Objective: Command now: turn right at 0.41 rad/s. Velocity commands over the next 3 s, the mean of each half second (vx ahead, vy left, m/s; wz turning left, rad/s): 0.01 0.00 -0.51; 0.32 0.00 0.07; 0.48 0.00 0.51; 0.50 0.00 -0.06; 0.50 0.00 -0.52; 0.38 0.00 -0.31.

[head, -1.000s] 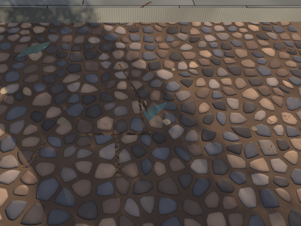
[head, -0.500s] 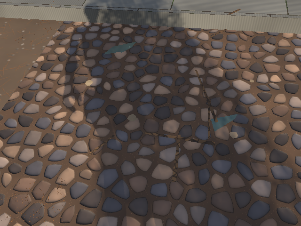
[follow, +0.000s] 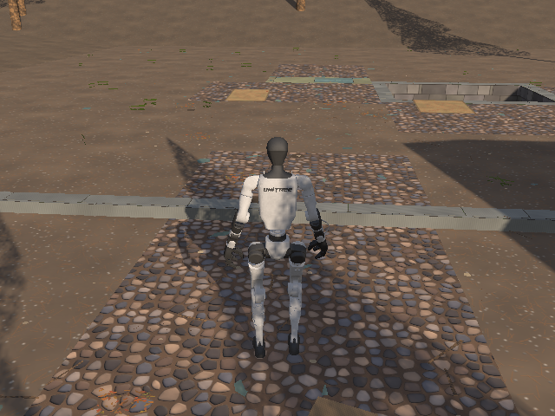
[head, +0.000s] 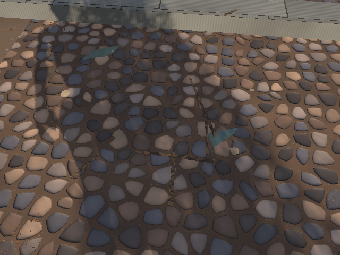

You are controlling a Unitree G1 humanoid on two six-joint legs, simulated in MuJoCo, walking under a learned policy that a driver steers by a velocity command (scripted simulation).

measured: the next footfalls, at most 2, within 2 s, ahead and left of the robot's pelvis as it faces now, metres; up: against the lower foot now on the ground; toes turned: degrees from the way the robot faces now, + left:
right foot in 0.12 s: +0.03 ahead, -0.11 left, +0.00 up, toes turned -6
left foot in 0.80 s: +0.15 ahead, +0.04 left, +0.00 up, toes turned -17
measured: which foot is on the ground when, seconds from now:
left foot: down 0.00-0.12, up 0.14-0.78, down 0.80-1.00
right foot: up 0.00-0.10, down 0.12-0.80, up 0.82-1.00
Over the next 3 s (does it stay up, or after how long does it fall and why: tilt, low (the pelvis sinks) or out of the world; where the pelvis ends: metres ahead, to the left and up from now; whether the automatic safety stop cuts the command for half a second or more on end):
stays up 1.20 -0.09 0.00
